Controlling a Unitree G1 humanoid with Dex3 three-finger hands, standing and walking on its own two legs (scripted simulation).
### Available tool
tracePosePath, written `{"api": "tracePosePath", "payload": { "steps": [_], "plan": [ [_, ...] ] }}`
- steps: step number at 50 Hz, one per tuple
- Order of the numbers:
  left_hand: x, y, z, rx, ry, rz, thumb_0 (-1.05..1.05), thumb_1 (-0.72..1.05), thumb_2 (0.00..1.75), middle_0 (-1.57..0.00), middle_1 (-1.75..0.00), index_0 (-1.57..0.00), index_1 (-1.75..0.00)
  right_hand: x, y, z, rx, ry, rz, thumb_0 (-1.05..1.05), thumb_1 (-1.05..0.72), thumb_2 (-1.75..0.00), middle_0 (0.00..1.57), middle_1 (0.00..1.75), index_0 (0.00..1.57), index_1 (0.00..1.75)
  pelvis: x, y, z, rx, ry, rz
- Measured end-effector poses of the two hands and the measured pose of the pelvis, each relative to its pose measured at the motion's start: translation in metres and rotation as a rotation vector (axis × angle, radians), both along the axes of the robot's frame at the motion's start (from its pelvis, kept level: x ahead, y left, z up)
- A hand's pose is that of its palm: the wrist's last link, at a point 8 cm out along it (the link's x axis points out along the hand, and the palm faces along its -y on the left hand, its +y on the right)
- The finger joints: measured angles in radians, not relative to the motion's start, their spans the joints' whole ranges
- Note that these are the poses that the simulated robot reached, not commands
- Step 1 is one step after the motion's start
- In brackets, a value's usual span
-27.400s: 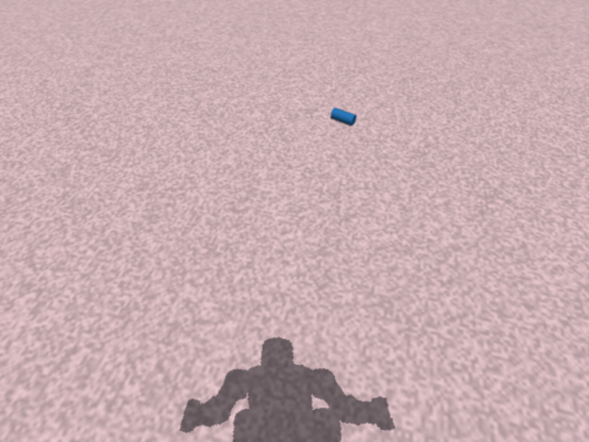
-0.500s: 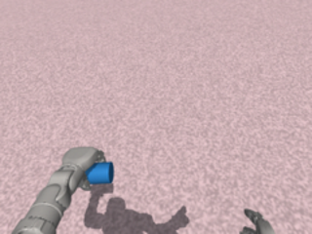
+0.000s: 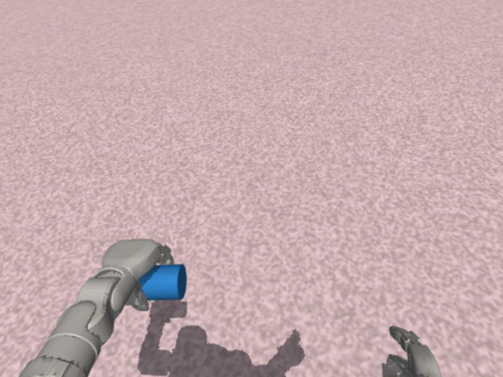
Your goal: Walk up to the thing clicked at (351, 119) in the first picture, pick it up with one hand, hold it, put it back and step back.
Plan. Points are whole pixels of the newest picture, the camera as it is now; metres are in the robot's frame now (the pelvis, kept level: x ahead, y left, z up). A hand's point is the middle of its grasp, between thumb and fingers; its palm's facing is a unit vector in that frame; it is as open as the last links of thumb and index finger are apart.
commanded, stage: hold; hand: left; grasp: from above
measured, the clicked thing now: (145, 282) +0.30 +0.22 -0.06
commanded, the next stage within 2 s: crouch in 0.62 s
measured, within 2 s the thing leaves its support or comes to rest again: neither
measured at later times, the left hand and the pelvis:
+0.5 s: hand (140, 277) +0.30 +0.22 -0.03, palm faces -0.45 -0.03 -0.89, open 9.0 cm; pelvis +0.01 +0.00 +0.00, yaw +0 degrees
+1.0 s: hand (147, 283) +0.30 +0.22 -0.07, palm faces -0.47 -0.02 -0.88, open 9.0 cm; pelvis +0.01 +0.00 +0.00, yaw +1 degrees
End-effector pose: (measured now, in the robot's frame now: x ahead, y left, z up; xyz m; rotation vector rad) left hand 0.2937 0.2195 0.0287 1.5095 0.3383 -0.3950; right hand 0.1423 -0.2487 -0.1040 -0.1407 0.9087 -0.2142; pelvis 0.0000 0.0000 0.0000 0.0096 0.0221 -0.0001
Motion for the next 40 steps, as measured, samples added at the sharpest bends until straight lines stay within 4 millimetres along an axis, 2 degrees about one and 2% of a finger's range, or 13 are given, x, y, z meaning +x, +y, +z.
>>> {"api": "tracePosePath", "payload": {
  "steps": [16,30,40],
  "plan": [
    [0.001,0.0,0.002,0.002,0.015,-0.006,-0.02,0.19,0.25,-0.84,-0.35,-0.84,-0.3,0.01,0.004,0.004,0.005,-0.01,0.012,0.01,-0.91,-0.9,0.2,0.29,0.2,0.3,0.004,0.001,0.003,0.0,-0.009,-0.001],
    [0.011,0.0,0.004,-0.004,0.003,0.0,-0.02,0.19,0.26,-0.83,-0.37,-0.83,-0.31,0.014,0.002,0.004,-0.001,0.016,0.005,0.01,-0.91,-0.9,0.2,0.29,0.2,0.3,0.011,0.001,0.005,-0.002,-0.004,0.001],
    [0.016,0.001,-0.002,0.0,0.017,-0.004,-0.02,0.2,0.25,-0.82,-0.38,-0.82,-0.32,0.014,0.001,0.004,-0.002,0.033,-0.005,0.01,-0.91,-0.9,0.2,0.3,0.2,0.3,0.016,0.002,0.005,-0.003,0.001,0.001]
  ]
}}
